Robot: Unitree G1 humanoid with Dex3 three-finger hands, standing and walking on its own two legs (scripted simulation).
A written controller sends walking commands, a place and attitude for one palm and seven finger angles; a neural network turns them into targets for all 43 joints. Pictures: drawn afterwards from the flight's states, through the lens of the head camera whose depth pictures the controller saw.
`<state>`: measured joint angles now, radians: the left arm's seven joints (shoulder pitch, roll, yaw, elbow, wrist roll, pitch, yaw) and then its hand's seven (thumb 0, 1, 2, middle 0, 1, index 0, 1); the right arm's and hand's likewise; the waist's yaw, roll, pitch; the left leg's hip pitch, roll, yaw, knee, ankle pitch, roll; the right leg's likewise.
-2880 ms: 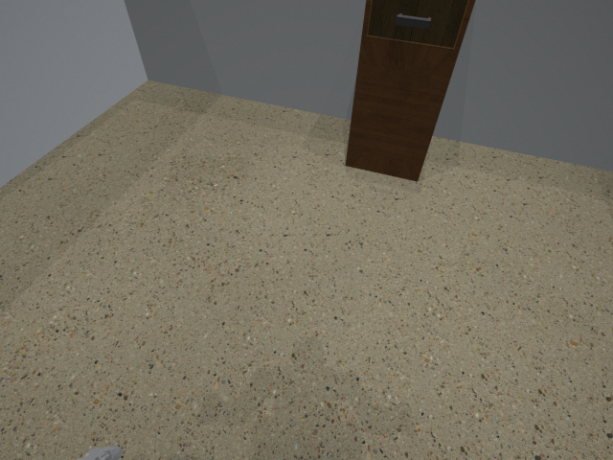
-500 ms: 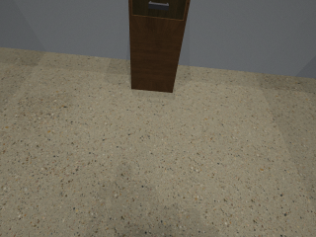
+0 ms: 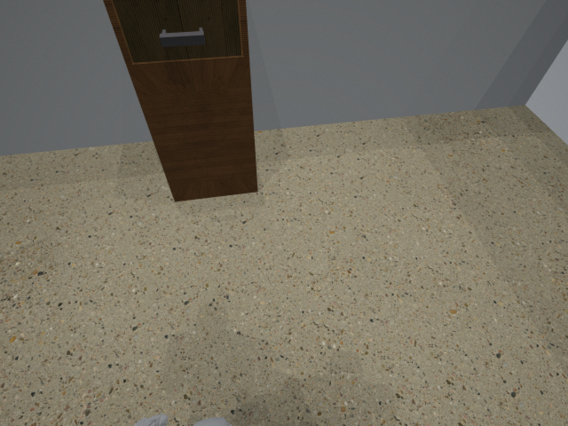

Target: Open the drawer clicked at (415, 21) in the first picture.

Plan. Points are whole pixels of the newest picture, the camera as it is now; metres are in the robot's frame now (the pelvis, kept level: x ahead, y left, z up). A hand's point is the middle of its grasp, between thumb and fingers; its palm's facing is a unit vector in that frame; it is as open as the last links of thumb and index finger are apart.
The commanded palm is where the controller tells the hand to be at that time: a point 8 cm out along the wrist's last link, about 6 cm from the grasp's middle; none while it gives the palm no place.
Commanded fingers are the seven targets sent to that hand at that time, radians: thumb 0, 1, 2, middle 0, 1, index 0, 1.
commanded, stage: walk to a spot facing it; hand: left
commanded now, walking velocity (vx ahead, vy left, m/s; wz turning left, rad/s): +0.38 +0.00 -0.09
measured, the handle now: (182, 35) +1.12 +0.31 +0.00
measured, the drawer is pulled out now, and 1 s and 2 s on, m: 0.00 0.00 0.00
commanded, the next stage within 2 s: turn to face it in 0.56 s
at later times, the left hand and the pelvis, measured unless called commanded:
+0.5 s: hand (151, 361) +0.25 +0.24 -0.17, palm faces -0.05 -0.99 -0.12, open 7.3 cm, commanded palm none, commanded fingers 0.00 0.90 0.90 -0.20 -0.30 -0.20 -0.30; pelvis +0.21 +0.06 +0.02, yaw -7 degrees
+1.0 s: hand (224, 232) +0.52 +0.14 -0.15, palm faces -0.14 -0.98 -0.17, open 7.2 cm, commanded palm none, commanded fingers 0.00 0.90 0.90 -0.20 -0.30 -0.20 -0.30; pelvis +0.37 +0.00 +0.00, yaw -7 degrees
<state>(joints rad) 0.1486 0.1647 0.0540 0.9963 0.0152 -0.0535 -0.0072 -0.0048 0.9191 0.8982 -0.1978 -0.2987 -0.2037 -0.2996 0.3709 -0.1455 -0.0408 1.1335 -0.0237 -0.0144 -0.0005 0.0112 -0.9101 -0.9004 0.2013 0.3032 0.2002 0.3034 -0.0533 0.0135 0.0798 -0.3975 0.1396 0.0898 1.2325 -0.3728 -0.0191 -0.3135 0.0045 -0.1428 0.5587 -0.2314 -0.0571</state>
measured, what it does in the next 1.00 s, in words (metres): walks ahead: left foot, then right foot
